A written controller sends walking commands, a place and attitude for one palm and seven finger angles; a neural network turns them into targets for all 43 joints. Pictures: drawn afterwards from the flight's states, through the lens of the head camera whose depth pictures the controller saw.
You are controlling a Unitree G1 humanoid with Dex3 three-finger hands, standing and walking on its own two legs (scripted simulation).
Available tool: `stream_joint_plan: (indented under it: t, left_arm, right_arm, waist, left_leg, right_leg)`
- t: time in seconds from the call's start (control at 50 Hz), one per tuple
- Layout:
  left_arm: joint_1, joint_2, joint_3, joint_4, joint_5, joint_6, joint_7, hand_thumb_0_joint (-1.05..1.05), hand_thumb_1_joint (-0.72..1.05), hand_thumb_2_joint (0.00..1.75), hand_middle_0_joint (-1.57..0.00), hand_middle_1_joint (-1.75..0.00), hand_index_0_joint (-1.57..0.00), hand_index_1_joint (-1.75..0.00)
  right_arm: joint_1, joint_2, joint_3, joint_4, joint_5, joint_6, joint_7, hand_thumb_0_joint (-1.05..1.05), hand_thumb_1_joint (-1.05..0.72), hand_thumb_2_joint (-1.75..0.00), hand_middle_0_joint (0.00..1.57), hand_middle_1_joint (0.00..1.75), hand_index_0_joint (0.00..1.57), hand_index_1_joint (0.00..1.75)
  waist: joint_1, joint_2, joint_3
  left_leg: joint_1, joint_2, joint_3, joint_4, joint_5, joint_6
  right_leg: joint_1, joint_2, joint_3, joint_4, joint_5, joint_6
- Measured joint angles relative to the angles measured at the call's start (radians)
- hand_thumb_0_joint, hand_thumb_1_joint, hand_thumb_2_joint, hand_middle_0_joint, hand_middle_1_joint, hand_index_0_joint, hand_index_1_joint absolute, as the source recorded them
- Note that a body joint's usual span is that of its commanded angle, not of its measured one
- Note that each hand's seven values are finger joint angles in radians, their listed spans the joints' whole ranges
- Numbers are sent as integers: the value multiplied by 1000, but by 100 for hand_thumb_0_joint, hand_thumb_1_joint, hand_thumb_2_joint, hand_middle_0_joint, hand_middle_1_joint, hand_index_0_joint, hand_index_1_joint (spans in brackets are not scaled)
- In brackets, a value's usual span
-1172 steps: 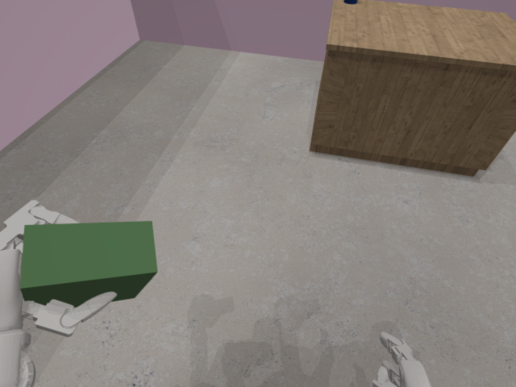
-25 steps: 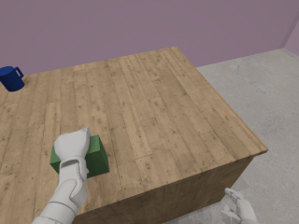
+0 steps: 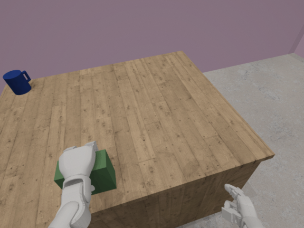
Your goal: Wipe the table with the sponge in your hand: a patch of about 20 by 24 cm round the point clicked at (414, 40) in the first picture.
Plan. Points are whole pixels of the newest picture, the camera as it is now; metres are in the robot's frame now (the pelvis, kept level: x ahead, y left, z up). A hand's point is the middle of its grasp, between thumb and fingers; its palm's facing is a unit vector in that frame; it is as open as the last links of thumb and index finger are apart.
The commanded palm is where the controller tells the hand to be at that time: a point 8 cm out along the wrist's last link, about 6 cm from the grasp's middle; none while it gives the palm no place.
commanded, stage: slide across to the third lane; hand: left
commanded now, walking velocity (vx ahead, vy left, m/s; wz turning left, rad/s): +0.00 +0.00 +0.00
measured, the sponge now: (90, 178) +0.25 +0.23 -0.03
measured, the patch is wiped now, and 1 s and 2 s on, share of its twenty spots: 0.85 0.95 1.00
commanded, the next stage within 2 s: wipe forward along the third lane in 0.76 s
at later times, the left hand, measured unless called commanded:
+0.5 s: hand (94, 170) +0.26 +0.21 +0.01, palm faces -0.06 -0.07 -1.00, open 10.2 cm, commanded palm +0.24 +0.17 +0.06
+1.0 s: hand (112, 163) +0.28 +0.16 +0.01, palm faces -0.06 -0.08 -1.00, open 10.2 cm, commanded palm +0.26 +0.15 +0.06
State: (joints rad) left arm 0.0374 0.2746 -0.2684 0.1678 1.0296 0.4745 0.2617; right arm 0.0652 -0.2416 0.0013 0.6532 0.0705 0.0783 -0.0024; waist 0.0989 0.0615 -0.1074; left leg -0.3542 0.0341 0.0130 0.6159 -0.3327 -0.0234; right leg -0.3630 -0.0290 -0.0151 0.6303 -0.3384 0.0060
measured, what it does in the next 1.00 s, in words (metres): stands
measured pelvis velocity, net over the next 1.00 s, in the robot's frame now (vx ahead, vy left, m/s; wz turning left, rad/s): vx -0.02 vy -0.02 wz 0.01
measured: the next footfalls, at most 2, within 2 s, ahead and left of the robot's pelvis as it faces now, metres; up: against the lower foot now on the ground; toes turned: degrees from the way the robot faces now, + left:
none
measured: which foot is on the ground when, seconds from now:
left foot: down 0.00-1.00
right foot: down 0.00-1.00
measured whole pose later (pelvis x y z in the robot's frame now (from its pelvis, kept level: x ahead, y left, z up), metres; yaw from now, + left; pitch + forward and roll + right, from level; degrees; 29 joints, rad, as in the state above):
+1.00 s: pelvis -0.02 -0.02 +0.00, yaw +1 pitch +2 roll +1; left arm -0.25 0.15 -0.39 0.49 0.99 0.52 0.28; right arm 0.03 -0.24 -0.02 0.74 0.08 0.10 0.00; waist 0.09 0.06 -0.09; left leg -0.33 0.05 -0.01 0.55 -0.27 -0.04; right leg -0.34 -0.01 -0.04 0.60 -0.29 -0.02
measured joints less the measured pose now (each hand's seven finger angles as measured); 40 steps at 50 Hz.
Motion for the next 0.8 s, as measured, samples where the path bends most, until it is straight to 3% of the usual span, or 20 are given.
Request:
stream_joint_plan:
  t: [0.2, 0.34, 0.62, 0.8]
  left_arm:
    - [-38, -2, -8, 29, -7, 23, -20, 0, -49, 103, -67, -134, -70, -135]
    - [-59, -7, -52, 38, -8, 20, -39, -1, -49, 103, -67, -134, -70, -135]
    - [-209, -59, -125, 191, -13, 15, -23, -2, -49, 103, -68, -134, -71, -135]
    - [-249, -107, -151, 260, -20, 19, 10, -2, -50, 103, -68, -134, -71, -134]
  right_arm:
    - [1, -2, -7, 10, -1, -5, -8, 1, -91, -90, 20, 30, 20, 30]
    - [3, -4, -16, 21, -1, -14, -5, 1, -91, -90, 20, 30, 20, 30]
    - [-24, 16, -10, 59, 6, -23, -1, 1, -91, -90, 20, 30, 20, 30]
    - [-33, 22, -11, 70, 4, 0, 18, 1, -91, -90, 20, 30, 20, 30]
  waist:
    - [-4, 1, 9]
    - [0, 12, 17]
    - [19, 16, 21]
    - [7, 17, 10]
  left_leg:
    - [0, 2, -5, -4, 11, -4]
    - [14, -2, -12, -12, 20, -3]
    - [9, -5, -32, -32, 48, -11]
    - [19, 5, -25, -48, 55, -17]
  right_leg:
    - [-1, 2, -4, 0, 7, -5]
    - [17, -1, -11, -8, 13, -6]
    - [15, -3, -30, -17, 27, -14]
    - [16, 7, -23, -24, 35, -21]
